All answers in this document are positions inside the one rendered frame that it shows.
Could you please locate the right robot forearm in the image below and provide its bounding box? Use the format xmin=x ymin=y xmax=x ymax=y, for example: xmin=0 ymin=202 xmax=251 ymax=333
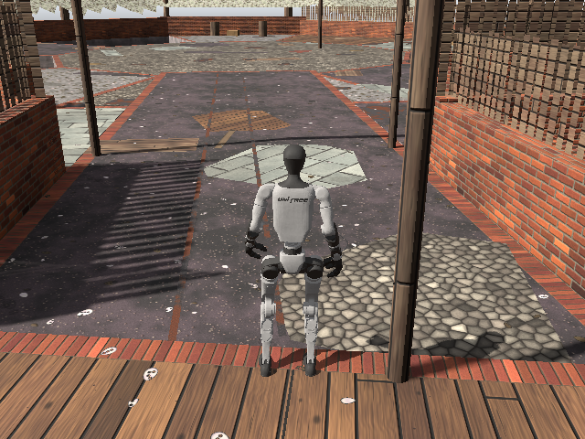
xmin=325 ymin=223 xmax=342 ymax=261

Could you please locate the robot left upper arm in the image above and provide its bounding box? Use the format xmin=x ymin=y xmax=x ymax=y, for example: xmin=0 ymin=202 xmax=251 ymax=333
xmin=249 ymin=184 xmax=275 ymax=233

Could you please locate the robot torso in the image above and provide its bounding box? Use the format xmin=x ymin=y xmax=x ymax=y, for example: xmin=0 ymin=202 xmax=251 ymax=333
xmin=272 ymin=179 xmax=314 ymax=274

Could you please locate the robot right hand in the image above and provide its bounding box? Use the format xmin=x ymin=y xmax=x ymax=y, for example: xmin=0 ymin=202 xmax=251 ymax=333
xmin=323 ymin=256 xmax=343 ymax=278

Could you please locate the robot left hand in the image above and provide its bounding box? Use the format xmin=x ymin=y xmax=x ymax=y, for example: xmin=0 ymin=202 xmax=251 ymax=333
xmin=245 ymin=241 xmax=267 ymax=259

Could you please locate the robot right upper arm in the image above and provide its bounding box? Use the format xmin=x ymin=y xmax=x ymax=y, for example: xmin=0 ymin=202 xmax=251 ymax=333
xmin=313 ymin=185 xmax=335 ymax=237

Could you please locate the left robot foot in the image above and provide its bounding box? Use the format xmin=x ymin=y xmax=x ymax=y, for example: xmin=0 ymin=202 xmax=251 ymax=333
xmin=259 ymin=353 xmax=271 ymax=377

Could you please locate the left robot forearm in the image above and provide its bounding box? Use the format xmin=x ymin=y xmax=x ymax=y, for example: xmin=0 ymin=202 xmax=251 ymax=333
xmin=244 ymin=219 xmax=259 ymax=248

